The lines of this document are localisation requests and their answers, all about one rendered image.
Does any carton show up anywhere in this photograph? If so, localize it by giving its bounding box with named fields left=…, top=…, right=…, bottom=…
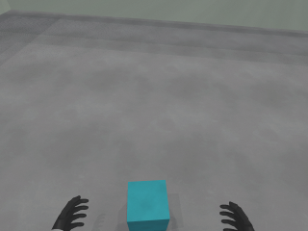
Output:
left=127, top=180, right=170, bottom=231

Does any robot left hand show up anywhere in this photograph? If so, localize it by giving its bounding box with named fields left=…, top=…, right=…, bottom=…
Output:
left=52, top=195, right=89, bottom=231

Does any robot right hand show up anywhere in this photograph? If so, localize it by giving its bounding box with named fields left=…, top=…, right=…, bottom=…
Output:
left=219, top=201, right=255, bottom=231

